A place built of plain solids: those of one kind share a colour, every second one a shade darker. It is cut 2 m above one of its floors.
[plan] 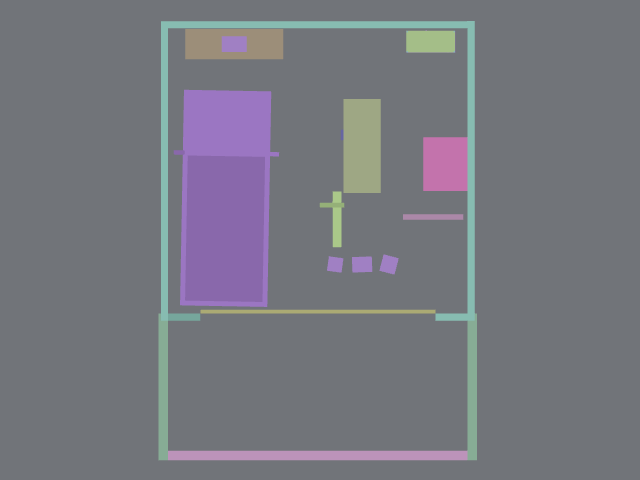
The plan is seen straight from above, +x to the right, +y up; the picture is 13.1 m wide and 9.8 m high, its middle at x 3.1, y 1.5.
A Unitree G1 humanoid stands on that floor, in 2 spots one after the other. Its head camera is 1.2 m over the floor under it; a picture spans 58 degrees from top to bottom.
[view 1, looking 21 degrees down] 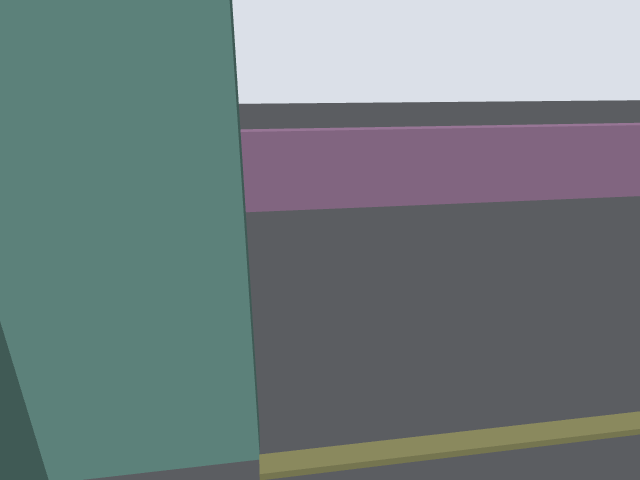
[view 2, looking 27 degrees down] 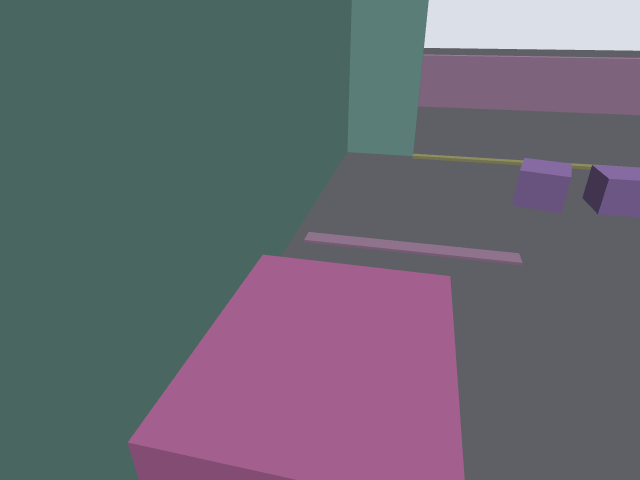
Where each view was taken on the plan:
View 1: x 5.41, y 1.10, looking -98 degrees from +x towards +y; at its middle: ground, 3.35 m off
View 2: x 5.41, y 4.27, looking -77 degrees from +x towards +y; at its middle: cable_cover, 2.61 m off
